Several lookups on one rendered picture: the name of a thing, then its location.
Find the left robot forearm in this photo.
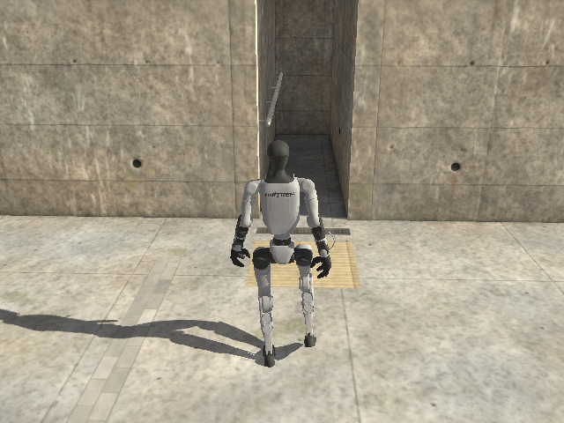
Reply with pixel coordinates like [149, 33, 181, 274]
[232, 215, 249, 251]

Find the robot right shin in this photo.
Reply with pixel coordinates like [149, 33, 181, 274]
[301, 277, 314, 337]

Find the left robot hand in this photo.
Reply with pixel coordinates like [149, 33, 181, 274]
[230, 248, 250, 267]

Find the robot left shin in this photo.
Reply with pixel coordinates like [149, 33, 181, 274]
[258, 296, 273, 355]

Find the right robot upper arm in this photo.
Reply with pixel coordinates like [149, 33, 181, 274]
[298, 178, 320, 228]

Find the left robot upper arm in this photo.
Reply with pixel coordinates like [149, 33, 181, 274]
[239, 179, 261, 228]

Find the right robot forearm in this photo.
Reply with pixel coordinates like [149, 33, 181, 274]
[312, 214, 330, 257]

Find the right robot hand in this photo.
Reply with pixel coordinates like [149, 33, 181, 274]
[310, 254, 331, 278]

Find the robot shin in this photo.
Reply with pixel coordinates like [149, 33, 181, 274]
[301, 277, 314, 337]
[258, 296, 273, 355]

